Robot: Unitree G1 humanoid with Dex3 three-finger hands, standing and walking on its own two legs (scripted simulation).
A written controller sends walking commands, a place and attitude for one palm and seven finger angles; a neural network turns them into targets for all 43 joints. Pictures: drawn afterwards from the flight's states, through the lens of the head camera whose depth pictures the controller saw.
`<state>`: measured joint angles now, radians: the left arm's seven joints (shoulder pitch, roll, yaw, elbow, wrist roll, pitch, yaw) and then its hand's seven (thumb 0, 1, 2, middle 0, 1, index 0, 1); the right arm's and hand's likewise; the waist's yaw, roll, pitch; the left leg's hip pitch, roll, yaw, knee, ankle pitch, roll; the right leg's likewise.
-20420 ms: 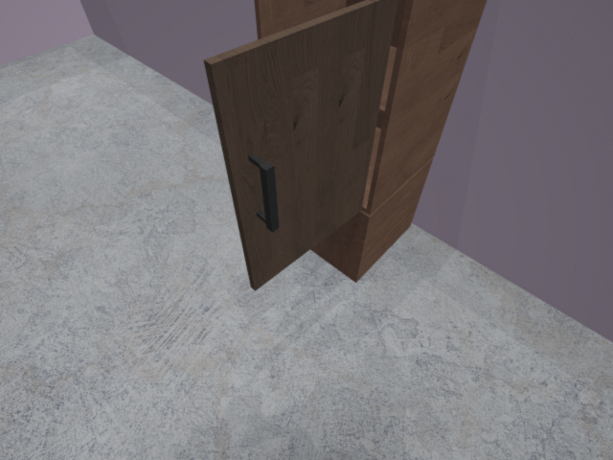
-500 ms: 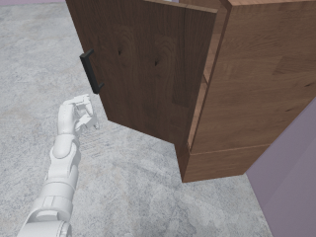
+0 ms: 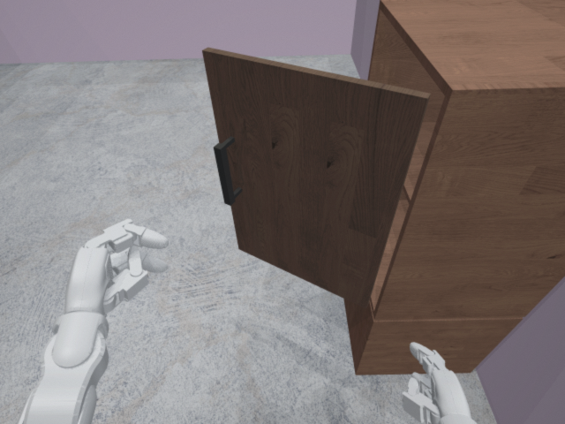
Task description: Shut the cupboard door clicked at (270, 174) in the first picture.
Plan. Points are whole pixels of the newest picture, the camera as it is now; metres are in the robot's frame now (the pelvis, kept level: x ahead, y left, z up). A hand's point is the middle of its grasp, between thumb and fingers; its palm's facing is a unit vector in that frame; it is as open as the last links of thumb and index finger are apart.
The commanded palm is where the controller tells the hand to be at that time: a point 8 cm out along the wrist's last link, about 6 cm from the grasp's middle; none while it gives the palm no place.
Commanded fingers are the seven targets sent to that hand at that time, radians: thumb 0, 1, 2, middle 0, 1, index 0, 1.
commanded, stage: draw the hand back to the body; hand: left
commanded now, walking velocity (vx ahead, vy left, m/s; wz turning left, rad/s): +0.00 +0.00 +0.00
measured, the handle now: (229, 171) +0.64 +0.19 -0.01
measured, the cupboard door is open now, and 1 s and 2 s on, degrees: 59 59 59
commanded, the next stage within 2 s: step back with the hand held close in 0.70 s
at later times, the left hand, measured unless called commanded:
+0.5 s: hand (51, 310) +0.19 +0.27 +0.15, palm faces +0.46 -0.78 -0.42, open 7.1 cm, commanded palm +0.14 +0.30 +0.18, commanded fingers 0.00 0.90 0.90 -0.20 -0.30 -0.20 -0.30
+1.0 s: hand (72, 306) +0.20 +0.25 +0.15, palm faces +0.39 -0.80 -0.46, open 7.4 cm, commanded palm +0.14 +0.29 +0.18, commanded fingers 0.00 0.90 0.90 -0.20 -0.30 -0.20 -0.30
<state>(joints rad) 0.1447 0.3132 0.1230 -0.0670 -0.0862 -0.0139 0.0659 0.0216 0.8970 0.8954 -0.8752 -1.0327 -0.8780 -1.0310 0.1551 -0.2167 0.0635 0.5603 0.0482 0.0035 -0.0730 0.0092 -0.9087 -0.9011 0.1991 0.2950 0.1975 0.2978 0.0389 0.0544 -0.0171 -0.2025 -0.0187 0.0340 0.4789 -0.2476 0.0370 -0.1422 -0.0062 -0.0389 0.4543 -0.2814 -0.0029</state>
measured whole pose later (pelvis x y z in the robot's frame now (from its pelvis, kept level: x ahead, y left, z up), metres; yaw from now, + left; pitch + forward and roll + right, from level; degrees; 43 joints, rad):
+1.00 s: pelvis +0.00 -0.01 +0.00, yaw +0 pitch +0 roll -1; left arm 0.52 0.37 0.35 -0.36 -0.08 -0.11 0.09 0.02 0.89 0.89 -0.21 -0.30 -0.21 -0.30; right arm 0.19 -0.25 0.00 0.61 0.02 -0.02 -0.07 0.01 -0.91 -0.90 0.20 0.30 0.20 0.30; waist 0.02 0.09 -0.03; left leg -0.23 0.00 0.02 0.46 -0.23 0.03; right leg -0.15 0.01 -0.05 0.40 -0.25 -0.01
